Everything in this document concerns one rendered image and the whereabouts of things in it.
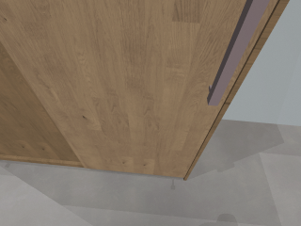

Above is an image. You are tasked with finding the wardrobe door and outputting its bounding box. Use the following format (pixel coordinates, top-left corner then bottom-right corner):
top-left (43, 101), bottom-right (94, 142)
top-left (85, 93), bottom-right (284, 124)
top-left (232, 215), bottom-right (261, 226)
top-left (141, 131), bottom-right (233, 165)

top-left (0, 41), bottom-right (80, 162)
top-left (0, 0), bottom-right (278, 178)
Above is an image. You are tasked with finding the handle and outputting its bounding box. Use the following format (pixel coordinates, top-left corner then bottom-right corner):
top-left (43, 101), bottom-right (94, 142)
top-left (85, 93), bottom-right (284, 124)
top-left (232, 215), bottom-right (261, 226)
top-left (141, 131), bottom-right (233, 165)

top-left (207, 0), bottom-right (270, 106)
